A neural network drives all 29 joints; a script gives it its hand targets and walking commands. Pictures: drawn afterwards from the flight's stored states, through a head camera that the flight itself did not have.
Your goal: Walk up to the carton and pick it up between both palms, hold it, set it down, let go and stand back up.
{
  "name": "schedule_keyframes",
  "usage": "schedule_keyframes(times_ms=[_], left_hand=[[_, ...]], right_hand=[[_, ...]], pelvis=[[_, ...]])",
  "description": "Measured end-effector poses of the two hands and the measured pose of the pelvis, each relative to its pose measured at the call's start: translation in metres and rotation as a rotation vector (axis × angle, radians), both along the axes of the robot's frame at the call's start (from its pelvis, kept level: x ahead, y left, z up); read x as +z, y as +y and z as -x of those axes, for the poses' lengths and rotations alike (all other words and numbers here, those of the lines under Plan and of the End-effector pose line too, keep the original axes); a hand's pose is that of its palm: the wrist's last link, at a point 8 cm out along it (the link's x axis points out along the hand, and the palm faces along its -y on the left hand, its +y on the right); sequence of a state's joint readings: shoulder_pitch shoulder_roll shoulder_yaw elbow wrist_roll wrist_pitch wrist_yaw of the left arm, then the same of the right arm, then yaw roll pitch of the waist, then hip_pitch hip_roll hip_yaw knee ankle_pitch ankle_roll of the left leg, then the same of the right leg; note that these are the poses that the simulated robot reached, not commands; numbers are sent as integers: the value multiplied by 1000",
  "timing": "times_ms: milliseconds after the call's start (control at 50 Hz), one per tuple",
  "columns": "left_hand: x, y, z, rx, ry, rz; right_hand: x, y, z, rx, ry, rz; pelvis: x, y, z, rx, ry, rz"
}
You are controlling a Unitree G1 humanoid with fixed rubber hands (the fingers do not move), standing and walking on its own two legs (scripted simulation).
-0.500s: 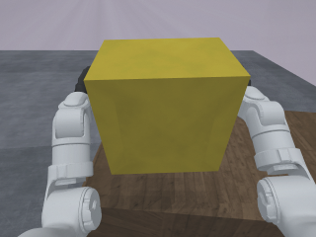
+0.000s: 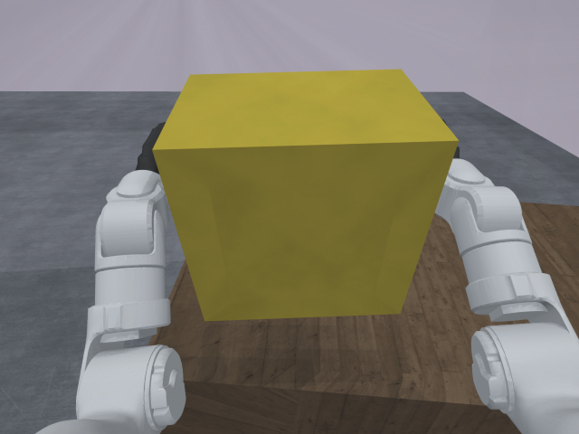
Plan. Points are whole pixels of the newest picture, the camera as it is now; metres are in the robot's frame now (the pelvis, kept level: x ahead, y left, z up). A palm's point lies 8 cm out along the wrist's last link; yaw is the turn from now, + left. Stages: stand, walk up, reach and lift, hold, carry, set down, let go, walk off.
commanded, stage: hold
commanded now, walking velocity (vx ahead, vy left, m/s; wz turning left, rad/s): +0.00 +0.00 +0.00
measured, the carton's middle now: (299, 199) +0.36 -0.01 +0.21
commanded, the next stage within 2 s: set down in 0.86 s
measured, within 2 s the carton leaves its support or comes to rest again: neither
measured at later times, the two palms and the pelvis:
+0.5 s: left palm (152, 178) +0.36 +0.18 +0.25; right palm (441, 169) +0.36 -0.19 +0.27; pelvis +0.00 +0.00 +0.00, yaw +0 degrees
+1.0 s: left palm (149, 171) +0.36 +0.18 +0.26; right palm (440, 166) +0.36 -0.19 +0.27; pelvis +0.00 +0.00 +0.00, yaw +0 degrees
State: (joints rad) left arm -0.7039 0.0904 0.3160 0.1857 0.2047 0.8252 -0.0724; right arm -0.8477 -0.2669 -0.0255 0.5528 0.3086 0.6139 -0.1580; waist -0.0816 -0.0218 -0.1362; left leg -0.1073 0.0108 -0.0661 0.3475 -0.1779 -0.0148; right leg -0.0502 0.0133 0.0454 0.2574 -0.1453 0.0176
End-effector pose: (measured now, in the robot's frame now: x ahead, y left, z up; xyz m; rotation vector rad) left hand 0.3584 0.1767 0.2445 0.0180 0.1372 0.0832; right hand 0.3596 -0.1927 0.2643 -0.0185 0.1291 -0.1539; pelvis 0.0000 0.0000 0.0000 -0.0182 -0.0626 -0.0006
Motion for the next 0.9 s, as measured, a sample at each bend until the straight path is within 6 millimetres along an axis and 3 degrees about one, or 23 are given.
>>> schedule_keyframes(times_ms=[900], left_hand=[[3,1,1,1,-1,3]], right_hand=[[1,1,2,-1,-2,-6]], pelvis=[[0,0,3,5,-1,-1]])
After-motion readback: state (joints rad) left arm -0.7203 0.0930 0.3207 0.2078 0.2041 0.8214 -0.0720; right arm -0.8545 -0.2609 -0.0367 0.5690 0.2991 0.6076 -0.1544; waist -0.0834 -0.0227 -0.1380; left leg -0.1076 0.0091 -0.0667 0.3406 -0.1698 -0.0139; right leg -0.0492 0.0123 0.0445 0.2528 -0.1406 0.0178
